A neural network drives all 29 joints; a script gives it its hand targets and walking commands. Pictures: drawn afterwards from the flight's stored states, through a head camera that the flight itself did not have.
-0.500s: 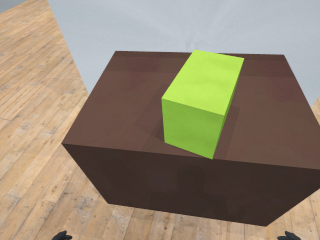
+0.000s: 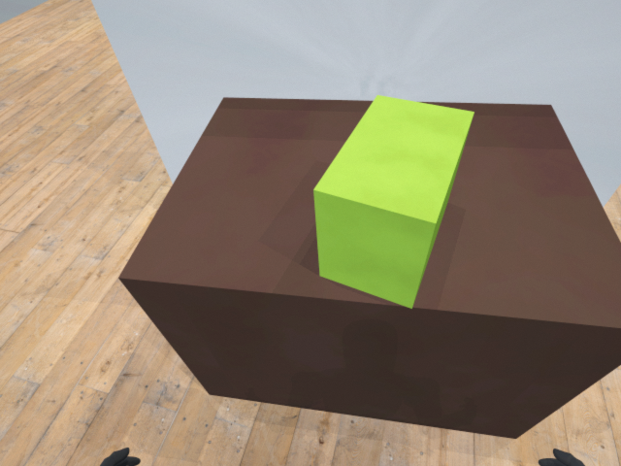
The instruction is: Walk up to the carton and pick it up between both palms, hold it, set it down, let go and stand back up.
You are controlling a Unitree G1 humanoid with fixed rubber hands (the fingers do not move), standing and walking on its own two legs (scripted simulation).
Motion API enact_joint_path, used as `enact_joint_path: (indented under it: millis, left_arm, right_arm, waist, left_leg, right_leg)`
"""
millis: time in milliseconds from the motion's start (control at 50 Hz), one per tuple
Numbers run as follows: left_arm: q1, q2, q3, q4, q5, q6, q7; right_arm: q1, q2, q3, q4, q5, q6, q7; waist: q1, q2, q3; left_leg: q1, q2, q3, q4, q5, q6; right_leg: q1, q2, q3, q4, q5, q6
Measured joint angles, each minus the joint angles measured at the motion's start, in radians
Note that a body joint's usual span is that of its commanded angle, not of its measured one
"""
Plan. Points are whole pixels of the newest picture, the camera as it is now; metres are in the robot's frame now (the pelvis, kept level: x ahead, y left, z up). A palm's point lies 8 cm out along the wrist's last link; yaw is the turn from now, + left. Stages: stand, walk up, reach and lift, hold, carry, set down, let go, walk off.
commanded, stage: walk up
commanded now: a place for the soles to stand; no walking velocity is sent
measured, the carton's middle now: (393, 197) +0.55 -0.10 +0.01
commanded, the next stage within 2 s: none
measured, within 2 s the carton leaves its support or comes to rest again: neither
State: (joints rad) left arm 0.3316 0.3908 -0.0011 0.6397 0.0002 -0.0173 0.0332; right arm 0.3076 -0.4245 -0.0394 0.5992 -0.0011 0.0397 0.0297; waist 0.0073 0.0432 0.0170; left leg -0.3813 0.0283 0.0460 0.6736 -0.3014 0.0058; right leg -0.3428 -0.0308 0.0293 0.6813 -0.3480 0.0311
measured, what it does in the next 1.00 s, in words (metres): stands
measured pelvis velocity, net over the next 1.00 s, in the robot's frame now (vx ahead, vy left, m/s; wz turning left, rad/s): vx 0.00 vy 0.00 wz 0.00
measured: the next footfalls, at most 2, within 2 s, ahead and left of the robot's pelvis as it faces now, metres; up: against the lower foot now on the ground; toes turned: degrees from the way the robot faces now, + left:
none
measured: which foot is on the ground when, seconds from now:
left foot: down 0.00-1.00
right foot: down 0.00-1.00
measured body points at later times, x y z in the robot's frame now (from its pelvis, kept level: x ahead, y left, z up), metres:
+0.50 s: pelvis +0.00 +0.00 +0.00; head +0.02 -0.02 +0.45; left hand +0.10 +0.31 -0.08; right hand +0.12 -0.31 -0.10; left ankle +0.03 +0.12 -0.72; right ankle +0.01 -0.14 -0.72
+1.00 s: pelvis +0.00 +0.00 +0.00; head +0.02 -0.02 +0.45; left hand +0.10 +0.31 -0.08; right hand +0.11 -0.31 -0.10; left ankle +0.03 +0.12 -0.72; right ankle +0.01 -0.14 -0.72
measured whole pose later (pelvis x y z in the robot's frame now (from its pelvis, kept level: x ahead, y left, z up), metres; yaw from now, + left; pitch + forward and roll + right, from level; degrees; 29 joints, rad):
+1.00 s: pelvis +0.00 +0.00 +0.00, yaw +0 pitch +0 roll +0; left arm 0.33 0.40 0.00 0.64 0.00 -0.02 0.04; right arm 0.31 -0.43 -0.04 0.60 0.00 0.04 0.03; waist 0.01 0.04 0.03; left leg -0.38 0.03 0.05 0.69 -0.31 0.01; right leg -0.34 -0.03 0.03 0.69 -0.35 0.03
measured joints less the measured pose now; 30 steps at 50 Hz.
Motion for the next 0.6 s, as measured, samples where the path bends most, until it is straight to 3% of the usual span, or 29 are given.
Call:
enact_joint_path:
  millis: [600]
  left_arm:
    - [0.001,0.000,0.000,0.000,0.000,0.000,0.002]
  right_arm:
    - [0.000,-0.003,0.000,0.000,0.000,0.001,0.000]
  waist:
    - [0.000,0.000,0.009]
  left_leg:
    - [0.000,0.000,0.001,0.006,-0.003,0.000]
  right_leg:
    - [0.000,0.000,0.001,0.005,-0.002,0.001]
